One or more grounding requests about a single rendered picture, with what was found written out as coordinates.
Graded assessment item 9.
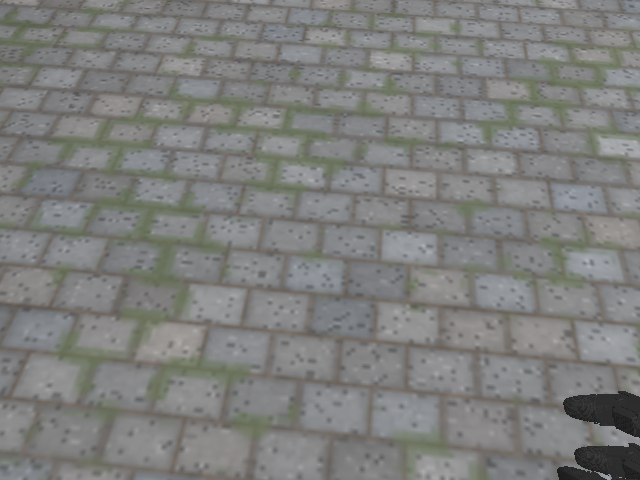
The robot right hand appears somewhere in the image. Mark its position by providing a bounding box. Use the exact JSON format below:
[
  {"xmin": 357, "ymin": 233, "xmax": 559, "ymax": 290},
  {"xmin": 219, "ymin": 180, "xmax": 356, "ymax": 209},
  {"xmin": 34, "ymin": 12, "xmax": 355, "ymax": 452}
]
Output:
[{"xmin": 557, "ymin": 391, "xmax": 640, "ymax": 480}]

